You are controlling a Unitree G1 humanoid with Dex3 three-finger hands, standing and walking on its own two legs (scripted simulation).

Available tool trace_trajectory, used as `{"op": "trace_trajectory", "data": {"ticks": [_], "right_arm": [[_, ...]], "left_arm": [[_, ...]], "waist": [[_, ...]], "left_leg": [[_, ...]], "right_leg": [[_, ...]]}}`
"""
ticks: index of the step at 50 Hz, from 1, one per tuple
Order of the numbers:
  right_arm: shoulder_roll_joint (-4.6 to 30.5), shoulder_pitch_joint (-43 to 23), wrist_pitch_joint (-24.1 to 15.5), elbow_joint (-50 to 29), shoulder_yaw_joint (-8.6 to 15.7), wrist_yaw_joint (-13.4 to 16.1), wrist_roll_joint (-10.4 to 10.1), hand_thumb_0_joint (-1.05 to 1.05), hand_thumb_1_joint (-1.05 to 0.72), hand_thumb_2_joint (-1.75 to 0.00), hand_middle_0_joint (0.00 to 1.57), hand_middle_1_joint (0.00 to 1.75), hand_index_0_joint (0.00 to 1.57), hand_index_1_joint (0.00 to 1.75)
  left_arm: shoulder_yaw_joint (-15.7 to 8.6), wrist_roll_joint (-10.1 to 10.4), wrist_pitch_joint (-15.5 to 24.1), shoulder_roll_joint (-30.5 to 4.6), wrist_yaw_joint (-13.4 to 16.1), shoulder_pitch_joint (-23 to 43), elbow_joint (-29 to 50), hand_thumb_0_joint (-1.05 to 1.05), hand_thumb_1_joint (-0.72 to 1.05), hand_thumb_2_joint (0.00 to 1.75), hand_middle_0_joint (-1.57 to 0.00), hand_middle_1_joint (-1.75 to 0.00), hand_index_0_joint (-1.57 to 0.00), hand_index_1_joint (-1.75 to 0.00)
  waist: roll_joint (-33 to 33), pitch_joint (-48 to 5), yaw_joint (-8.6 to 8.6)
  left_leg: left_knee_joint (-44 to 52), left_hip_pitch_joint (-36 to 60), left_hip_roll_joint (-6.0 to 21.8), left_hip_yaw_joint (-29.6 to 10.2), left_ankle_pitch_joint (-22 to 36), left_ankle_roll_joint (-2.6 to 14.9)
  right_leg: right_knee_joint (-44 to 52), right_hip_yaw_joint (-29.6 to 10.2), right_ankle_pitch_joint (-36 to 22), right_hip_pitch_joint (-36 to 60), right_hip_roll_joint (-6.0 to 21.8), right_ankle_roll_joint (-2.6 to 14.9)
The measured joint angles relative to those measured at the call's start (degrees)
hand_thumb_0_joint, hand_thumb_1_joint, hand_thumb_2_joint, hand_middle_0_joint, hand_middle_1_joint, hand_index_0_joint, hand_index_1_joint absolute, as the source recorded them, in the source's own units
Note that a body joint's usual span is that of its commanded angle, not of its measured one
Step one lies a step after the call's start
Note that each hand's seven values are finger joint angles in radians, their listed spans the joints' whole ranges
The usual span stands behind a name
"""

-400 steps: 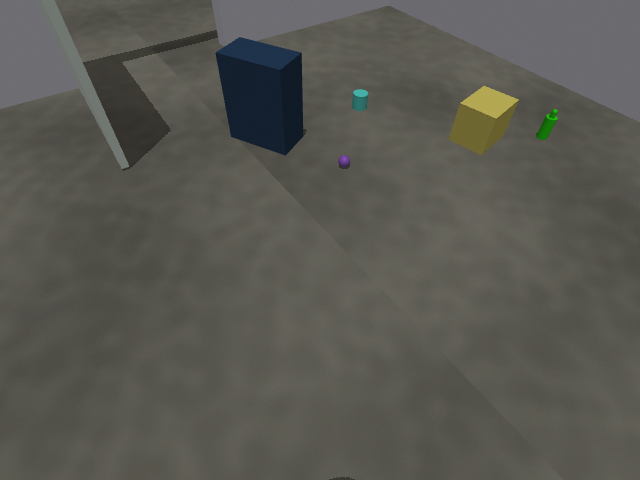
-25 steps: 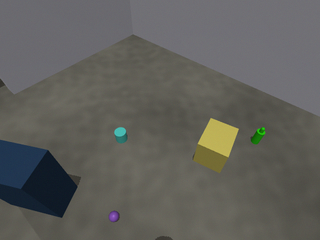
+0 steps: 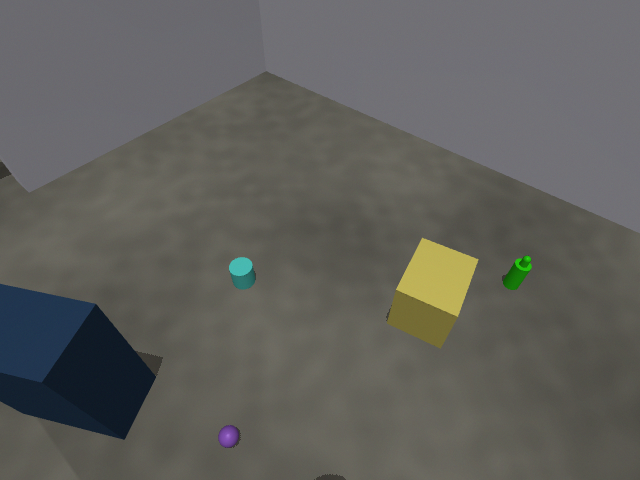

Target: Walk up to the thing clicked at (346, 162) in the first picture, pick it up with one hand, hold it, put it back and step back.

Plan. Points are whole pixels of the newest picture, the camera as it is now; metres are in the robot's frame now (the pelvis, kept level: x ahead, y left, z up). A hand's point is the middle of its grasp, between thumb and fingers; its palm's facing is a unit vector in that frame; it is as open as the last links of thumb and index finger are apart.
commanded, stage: stand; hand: left
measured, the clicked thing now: (228, 436) +0.36 +0.27 -0.75
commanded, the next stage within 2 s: walk up in 0.14 s
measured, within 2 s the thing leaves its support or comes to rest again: neither
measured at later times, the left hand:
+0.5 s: hand out of the picture +0.06 +0.27 -0.16, palm faces -0.01 -0.93 -0.36, open 7.4 cm
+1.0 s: hand out of the picture +0.03 +0.27 -0.16, palm faces +0.00 -0.94 -0.34, open 7.4 cm
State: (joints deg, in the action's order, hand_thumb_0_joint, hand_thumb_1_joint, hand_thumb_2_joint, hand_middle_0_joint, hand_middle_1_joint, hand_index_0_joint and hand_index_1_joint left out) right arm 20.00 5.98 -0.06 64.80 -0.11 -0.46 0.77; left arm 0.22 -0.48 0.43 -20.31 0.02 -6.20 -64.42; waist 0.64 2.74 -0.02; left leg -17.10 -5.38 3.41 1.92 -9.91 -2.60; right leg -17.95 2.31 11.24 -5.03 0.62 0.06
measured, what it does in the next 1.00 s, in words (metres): stands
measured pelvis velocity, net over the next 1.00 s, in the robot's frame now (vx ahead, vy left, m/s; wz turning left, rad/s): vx -0.04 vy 0.01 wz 0.01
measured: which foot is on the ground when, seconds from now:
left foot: down 0.00-1.00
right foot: down 0.00-1.00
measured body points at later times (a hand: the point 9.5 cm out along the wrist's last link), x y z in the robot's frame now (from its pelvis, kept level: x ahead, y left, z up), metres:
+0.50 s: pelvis -0.03 +0.01 -0.01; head +0.00 +0.01 +0.44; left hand +0.06 +0.32 -0.14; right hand +0.05 -0.31 -0.14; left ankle -0.01 +0.15 -0.75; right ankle -0.02 -0.11 -0.75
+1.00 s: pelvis -0.04 +0.01 -0.01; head -0.01 +0.01 +0.44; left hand +0.03 +0.32 -0.14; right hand +0.05 -0.29 -0.14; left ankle -0.01 +0.15 -0.75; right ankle -0.02 -0.11 -0.75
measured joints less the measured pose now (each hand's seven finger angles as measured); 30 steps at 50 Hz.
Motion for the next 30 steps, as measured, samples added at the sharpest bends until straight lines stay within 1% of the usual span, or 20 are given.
{"op": "trace_trajectory", "data": {"ticks": [7, 11, 15, 22, 30], "right_arm": [[-0.01, 0.05, 0.03, -0.02, 0.04, -0.06, 0.02, 0.00, -0.90, -0.89, 0.20, 0.30, 0.21, 0.30], [0.17, -0.46, 0.51, -1.15, 0.72, -0.15, -0.79, 0.00, -0.90, -0.89, 0.20, 0.30, 0.21, 0.30], [0.39, -1.08, 1.16, -2.70, 1.41, -0.10, -1.03, 0.00, -0.90, -0.89, 0.20, 0.30, 0.21, 0.30], [1.12, -1.25, 1.83, -4.18, 2.29, -0.24, -0.63, 0.00, -0.90, -0.89, 0.20, 0.30, 0.21, 0.30], [0.68, -0.01, 1.95, -4.57, 2.47, -0.89, -0.04, 0.00, -0.90, -0.89, 0.20, 0.30, 0.21, 0.30]], "left_arm": [[-0.01, 0.04, -0.02, 0.04, -0.03, -0.08, 0.04, 0.00, 0.91, 0.89, -0.21, -0.30, -0.20, -0.30], [-1.11, 0.50, -0.51, 0.05, -0.05, 0.49, 1.03, 0.00, 0.91, 0.89, -0.21, -0.30, -0.20, -0.30], [-1.85, 0.46, -1.24, -0.37, 0.01, 1.13, 2.39, 0.00, 0.91, 0.89, -0.21, -0.30, -0.20, -0.30], [-2.43, 0.10, -2.24, -0.61, -0.35, 1.82, 4.09, 0.00, 0.91, 0.89, -0.21, -0.30, -0.20, -0.30], [-2.75, -0.30, -2.48, -0.59, -0.97, 0.93, 4.59, 0.00, 0.91, 0.89, -0.21, -0.30, -0.20, -0.30]], "waist": [[-0.07, 0.02, 0.05], [-0.03, 1.40, 0.01], [-0.18, 2.89, 0.10], [-0.49, 3.88, 0.15], [-0.86, 3.86, 0.13]], "left_leg": [[-0.10, -0.08, 0.11, 0.01, -0.07, -0.04], [-1.99, -1.40, 0.23, -0.08, -0.53, 0.06], [-4.35, -3.15, 0.31, -0.23, -1.02, 0.13], [-7.33, -5.70, -0.19, -0.26, -1.30, 0.62], [-8.10, -7.38, -0.52, -0.46, -0.70, 0.96]], "right_leg": [[0.13, -0.01, -0.07, 0.01, -0.11, 0.06], [-1.42, -0.01, 0.22, -1.16, -0.17, 0.11], [-3.53, 0.03, 0.58, -2.76, -0.19, 0.23], [-6.97, -0.09, 1.11, -5.50, 0.41, 0.06], [-7.65, 0.03, 0.52, -7.03, 0.73, -0.14]]}}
